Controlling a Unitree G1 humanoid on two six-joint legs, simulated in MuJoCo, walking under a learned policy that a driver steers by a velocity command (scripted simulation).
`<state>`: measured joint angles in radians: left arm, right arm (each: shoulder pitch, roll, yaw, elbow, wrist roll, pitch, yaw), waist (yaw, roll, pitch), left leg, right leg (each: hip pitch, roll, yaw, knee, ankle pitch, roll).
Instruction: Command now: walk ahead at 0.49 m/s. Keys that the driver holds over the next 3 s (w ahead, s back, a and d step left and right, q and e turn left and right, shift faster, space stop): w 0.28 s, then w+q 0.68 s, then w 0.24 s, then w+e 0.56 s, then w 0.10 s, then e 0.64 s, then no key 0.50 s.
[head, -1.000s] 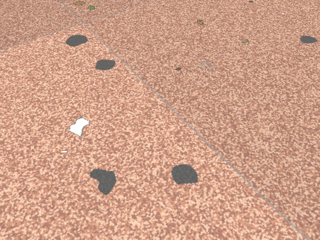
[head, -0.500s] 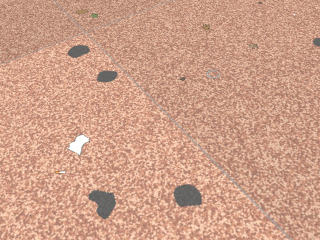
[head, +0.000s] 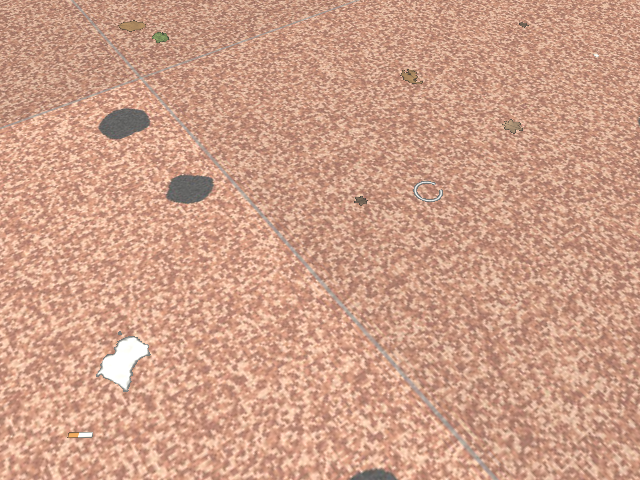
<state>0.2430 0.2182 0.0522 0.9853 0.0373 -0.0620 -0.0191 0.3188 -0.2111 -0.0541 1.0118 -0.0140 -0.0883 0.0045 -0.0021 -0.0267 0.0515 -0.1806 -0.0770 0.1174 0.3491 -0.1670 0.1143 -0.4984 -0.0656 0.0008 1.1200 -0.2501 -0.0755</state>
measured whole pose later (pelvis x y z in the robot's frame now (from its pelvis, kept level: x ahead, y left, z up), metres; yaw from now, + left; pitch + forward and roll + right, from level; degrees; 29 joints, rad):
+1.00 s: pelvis +0.54 +0.05 -0.02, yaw +21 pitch +0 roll +0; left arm 0.30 0.21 0.05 0.94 0.01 -0.08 0.00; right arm 0.15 -0.24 -0.08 0.88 -0.03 -0.02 0.01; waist 0.01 -0.01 0.07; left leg -0.37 -0.10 0.10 0.57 -0.22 0.14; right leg -0.30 -0.07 -0.07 1.25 -0.38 -0.01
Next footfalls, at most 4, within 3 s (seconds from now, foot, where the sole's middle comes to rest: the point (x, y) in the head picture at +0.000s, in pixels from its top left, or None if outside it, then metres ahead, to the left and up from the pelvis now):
0.36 right None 0.38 -0.11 -0.78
0.90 left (271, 417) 0.62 0.12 -0.78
1.48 right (278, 284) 0.98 0.12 -0.78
2.00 left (202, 208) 1.24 0.34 -0.78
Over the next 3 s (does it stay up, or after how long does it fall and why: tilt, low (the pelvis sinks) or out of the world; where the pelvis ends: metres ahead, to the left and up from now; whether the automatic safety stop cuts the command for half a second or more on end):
stays up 1.15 0.23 0.00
